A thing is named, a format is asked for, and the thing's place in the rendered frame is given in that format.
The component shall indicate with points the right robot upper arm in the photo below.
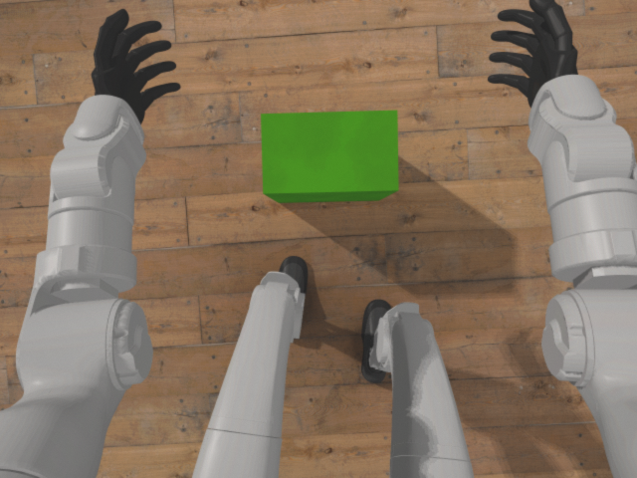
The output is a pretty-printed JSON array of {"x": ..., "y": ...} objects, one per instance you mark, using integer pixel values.
[{"x": 590, "y": 340}]

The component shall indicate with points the robot left hand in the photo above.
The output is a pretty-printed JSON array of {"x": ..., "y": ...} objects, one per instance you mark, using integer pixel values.
[{"x": 115, "y": 75}]

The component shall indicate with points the carton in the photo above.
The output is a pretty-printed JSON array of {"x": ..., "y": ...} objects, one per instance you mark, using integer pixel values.
[{"x": 330, "y": 157}]

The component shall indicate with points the robot left foot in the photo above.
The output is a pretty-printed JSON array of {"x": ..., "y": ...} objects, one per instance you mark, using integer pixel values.
[{"x": 297, "y": 268}]

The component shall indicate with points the robot right hand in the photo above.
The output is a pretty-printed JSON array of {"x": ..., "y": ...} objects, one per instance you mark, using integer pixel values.
[{"x": 553, "y": 54}]

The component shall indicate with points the left robot forearm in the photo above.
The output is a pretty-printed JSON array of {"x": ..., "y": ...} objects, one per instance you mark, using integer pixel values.
[{"x": 91, "y": 209}]

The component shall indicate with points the left robot upper arm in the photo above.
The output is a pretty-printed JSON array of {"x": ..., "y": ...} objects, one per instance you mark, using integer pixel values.
[{"x": 76, "y": 362}]

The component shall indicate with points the right robot forearm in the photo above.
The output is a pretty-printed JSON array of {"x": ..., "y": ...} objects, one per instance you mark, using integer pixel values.
[{"x": 589, "y": 175}]

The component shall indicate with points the robot right shin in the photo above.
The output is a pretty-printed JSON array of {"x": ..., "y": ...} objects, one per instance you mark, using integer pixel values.
[{"x": 406, "y": 307}]

